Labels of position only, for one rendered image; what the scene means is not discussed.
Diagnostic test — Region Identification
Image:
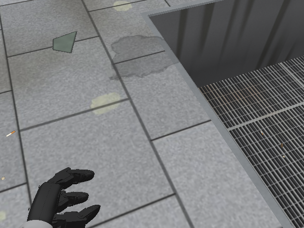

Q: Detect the left robot hand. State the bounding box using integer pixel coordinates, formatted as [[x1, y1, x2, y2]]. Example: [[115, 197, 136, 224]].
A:
[[27, 167, 101, 228]]

